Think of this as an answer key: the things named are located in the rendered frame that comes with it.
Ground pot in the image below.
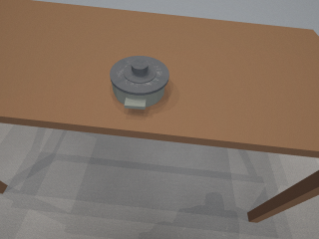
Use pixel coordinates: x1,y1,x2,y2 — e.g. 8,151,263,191
112,83,164,110

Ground knob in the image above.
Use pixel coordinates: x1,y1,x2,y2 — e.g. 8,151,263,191
131,59,149,75

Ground lid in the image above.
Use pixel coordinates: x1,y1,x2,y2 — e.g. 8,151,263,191
110,56,169,96

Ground table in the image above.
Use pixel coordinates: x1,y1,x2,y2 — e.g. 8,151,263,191
0,0,319,223

